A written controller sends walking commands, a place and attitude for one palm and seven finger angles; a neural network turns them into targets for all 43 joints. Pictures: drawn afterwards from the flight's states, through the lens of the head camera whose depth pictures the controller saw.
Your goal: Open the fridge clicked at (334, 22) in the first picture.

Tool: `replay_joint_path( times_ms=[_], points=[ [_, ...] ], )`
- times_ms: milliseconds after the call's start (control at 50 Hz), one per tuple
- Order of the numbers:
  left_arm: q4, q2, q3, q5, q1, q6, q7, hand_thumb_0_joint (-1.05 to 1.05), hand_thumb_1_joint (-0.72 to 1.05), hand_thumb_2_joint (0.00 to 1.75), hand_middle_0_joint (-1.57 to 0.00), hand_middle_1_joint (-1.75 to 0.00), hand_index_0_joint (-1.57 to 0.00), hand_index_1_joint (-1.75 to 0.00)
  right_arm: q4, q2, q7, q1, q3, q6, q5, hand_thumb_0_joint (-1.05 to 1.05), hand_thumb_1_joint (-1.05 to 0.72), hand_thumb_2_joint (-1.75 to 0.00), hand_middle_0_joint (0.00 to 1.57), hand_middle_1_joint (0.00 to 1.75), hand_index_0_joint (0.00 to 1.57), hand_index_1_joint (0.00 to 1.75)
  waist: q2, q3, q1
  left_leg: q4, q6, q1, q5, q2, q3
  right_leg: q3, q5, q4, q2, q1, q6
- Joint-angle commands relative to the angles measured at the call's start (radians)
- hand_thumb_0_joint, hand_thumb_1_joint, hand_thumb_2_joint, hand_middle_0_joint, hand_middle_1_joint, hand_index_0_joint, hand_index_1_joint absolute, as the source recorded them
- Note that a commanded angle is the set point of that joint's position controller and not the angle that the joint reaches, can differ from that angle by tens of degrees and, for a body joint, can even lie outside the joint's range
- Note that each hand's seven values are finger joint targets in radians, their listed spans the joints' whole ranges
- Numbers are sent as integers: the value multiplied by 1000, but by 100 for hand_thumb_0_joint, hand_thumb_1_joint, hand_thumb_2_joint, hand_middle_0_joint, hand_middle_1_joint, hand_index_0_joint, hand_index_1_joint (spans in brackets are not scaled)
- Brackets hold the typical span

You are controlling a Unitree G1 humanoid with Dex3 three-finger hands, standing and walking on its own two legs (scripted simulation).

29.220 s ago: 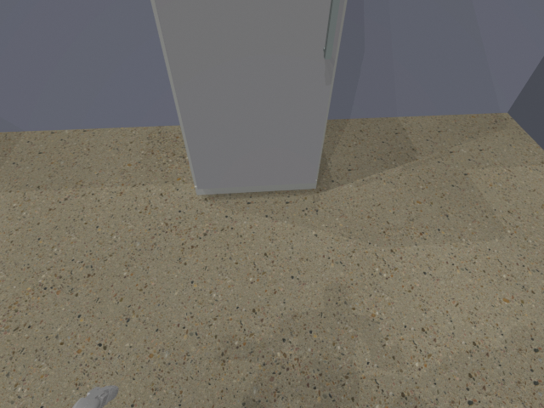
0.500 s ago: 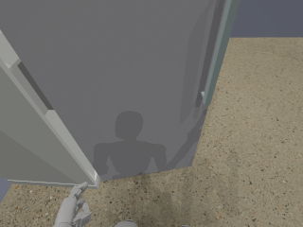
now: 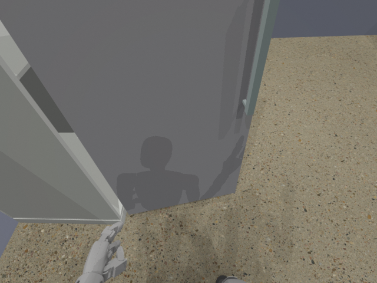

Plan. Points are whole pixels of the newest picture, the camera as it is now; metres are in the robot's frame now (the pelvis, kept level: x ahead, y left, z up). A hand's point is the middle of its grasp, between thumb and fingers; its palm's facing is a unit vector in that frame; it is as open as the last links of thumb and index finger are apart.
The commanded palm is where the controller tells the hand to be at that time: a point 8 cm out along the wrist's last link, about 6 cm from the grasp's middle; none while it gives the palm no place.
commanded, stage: step back with the hand held close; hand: right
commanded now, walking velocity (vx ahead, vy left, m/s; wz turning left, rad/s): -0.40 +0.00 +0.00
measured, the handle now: (258, 48) +0.60 -0.19 +0.18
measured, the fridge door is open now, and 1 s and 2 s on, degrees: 77 77 77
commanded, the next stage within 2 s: stop stepping back and stand still in 0.22 s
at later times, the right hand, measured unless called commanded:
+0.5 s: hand out of the picture +0.11 -0.31 +0.16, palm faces +0.45 +0.83 -0.34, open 7.4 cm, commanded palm +0.06 -0.34 +0.19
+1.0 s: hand out of the picture +0.08 -0.35 +0.17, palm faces +0.42 +0.84 -0.34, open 7.4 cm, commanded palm +0.00 -0.38 +0.19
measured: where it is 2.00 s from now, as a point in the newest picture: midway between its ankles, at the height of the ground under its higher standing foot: outside the picture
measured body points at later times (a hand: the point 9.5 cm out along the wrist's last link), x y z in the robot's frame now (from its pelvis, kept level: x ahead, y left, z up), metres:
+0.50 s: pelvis -0.08 -0.04 +0.00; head -0.09 -0.09 +0.45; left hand +0.05 +0.22 -0.06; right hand +0.08 -0.35 +0.18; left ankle -0.10 +0.13 -0.72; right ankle +0.05 -0.10 -0.73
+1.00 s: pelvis -0.14 -0.08 +0.01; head -0.15 -0.12 +0.46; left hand +0.00 +0.15 -0.06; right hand +0.05 -0.39 +0.19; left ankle -0.13 +0.03 -0.69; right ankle -0.10 -0.19 -0.73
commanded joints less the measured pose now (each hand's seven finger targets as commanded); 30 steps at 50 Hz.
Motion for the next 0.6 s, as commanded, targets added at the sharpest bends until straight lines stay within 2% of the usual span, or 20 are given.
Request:
replay_joint_path(
  times_ms=[0, 20, 40, 60, 100, 180, 240, 260, 280, 320, 340, 360, 380, 400, 420, 460, 480, 500, 540, 580],
  points=[
    [-123, 159, 57, -10, -72, -17, 42, 0, 90, 90, -20, -30, -20, -30, -172, -222, 5, -184, -50, -49, -5, 0, -90, -90, 20, 30, 20, 30, 17, -215, 58, -107, 4, -199, 588, 177, -97, 2, 164, 51, -46, 473, 24],
    [-136, 162, 74, -26, -58, -7, 44, 0, 90, 90, -20, -30, -20, -30, -169, -200, 8, -148, -39, -33, 3, 0, -90, -90, 20, 30, 20, 30, 148, -232, 65, -100, -46, -205, 641, 160, -64, -16, 118, 67, -2, 476, 20],
    [-168, 167, 70, -38, -85, 3, 44, 0, 90, 90, -20, -30, -20, -30, -193, -219, 7, -122, -51, -22, 7, 0, -90, -90, 20, 30, 20, 30, 146, -214, 63, -94, -51, -232, 627, 172, -67, -19, 67, 78, 14, 476, 15],
    [-178, 161, 61, -37, -96, 10, 50, 0, 90, 90, -20, -30, -20, -30, -206, -258, 4, -59, -97, -18, 13, 0, -90, -90, 20, 30, 20, 30, 88, -216, 59, -72, -38, -232, 607, 171, -52, -8, 79, 57, 11, 467, 13],
    [-198, 160, 46, -32, -103, 30, 50, 0, 90, 90, -20, -30, -20, -30, -207, -253, 11, 27, -110, -15, 27, 0, -90, -90, 20, 30, 20, 30, -32, -175, 63, -51, -29, -262, 398, 119, -35, 27, 88, -17, -12, 446, 7],
    [-227, 179, 52, -19, -114, 35, 54, 0, 90, 90, -20, -30, -20, -30, -188, -262, 21, 68, -149, -35, 45, 0, -90, -90, 20, 30, 20, 30, -180, -45, 61, -69, 4, -210, -78, 6, 12, 132, -340, -229, -64, 206, 2],
    [-218, 196, 71, -19, -72, 26, 51, 0, 90, 90, -20, -30, -20, -30, -156, -244, 23, 82, -147, -44, 53, 0, -90, -90, 20, 30, 20, 30, -204, -51, 65, -46, 38, -140, -185, -20, 30, 163, -519, -291, -74, 118, 16],
    [-220, 191, 72, -20, -71, 17, 51, 0, 90, 90, -20, -30, -20, -30, -172, -253, 21, 77, -146, -46, 57, 0, -90, -90, 20, 30, 20, 30, -188, -76, 62, -74, 40, -152, -170, -9, 17, 155, -468, -272, -62, 163, 17],
    [-207, 185, 72, -23, -43, 13, 48, 0, 90, 90, -20, -30, -20, -30, -185, -244, 17, 83, -129, -46, 58, 0, -90, -90, 20, 30, 20, 30, -143, -105, 67, -121, 52, -210, -154, 24, 4, 95, -363, -179, -23, 258, 29],
    [-184, 177, 73, -27, -7, 6, 47, 0, 90, 90, -20, -30, -20, -30, -179, -239, 3, 97, -93, -40, 47, 0, -90, -90, 20, 30, 20, 30, 46, -123, 78, -272, 84, -478, -234, 157, -92, 0, -218, 128, 64, 498, 56],
    [-167, 181, 77, -27, 7, 4, 49, 0, 90, 90, -20, -30, -20, -30, -178, -228, -5, 70, -74, -28, 39, 0, -90, -90, 20, 30, 20, 30, 105, -108, 83, -303, 119, -579, -320, 222, -137, 3, -224, 255, 77, 536, 59],
    [-155, 187, 77, -17, 11, -1, 52, 0, 90, 90, -20, -30, -20, -30, -187, -226, -11, 23, -65, -14, 30, 0, -90, -90, 20, 30, 20, 30, 120, -95, 86, -293, 134, -617, -347, 239, -153, 21, -229, 306, 74, 548, 53],
    [-144, 183, 67, -20, 18, -2, 56, 0, 90, 90, -20, -30, -20, -30, -187, -199, -15, -35, -27, 2, 18, 0, -90, -90, 20, 30, 20, 30, 107, -38, 103, -236, 118, -588, -304, 222, -106, 47, -241, 253, 51, 502, 43],
    [-142, 194, 56, -23, 7, -10, 63, 0, 90, 90, -20, -30, -20, -30, -181, -182, -18, -114, -4, 11, 8, 0, -90, -90, 20, 30, 20, 30, 14, 31, 111, -146, 72, -537, -267, 158, -58, 94, -277, 104, 27, 427, 31],
    [-147, 209, 48, -26, -20, -25, 73, 0, 90, 90, -20, -30, -20, -30, -159, -182, -22, -166, -4, 16, -2, 0, -90, -90, 20, 30, 20, 30, -123, 86, 102, -39, 21, -442, -235, 62, -8, 187, -369, -127, -21, 305, 7],
    [-142, 237, 53, -24, -49, -59, 85, 0, 90, 90, -20, -30, -20, -30, -195, -218, -34, -207, -36, -2, -21, 0, -90, -90, 20, 30, 20, 30, -421, -7, 76, 348, -5, -126, -196, -88, 24, 519, -925, -560, -193, 74, -22],
    [-145, 221, 57, -18, -34, -61, 76, 0, 90, 90, -20, -30, -20, -30, -214, -235, -33, -219, -61, 4, -26, 0, -90, -90, 20, 30, 20, 30, -396, -37, 64, 470, 2, -82, -193, -97, 15, 502, -912, -580, -204, 54, 3],
    [-149, 198, 59, -20, -23, -64, 59, 0, 90, 90, -20, -30, -20, -30, -226, -224, -26, -188, -54, 12, -25, 0, -90, -90, 20, 30, 20, 30, -329, -70, 51, 481, 10, -67, -189, -98, 25, 428, -816, -547, -176, 96, 19],
    [-171, 170, 56, -24, -21, -68, 30, 0, 90, 90, -20, -30, -20, -30, -252, -187, -17, -21, -38, 34, -13, 0, -90, -90, 20, 30, 20, 30, -314, -133, 33, 344, 22, -11, -185, -96, 84, 249, -649, -484, -111, 179, 34],
    [-191, 155, 49, -14, -20, -63, 17, 0, 90, 90, -20, -30, -20, -30, -297, -196, -13, 103, -45, 53, 3, 0, -90, -90, 20, 30, 20, 30, -343, -169, 30, 111, 38, 95, -182, -97, 124, 175, -536, -455, -66, 199, 78]
  ],
)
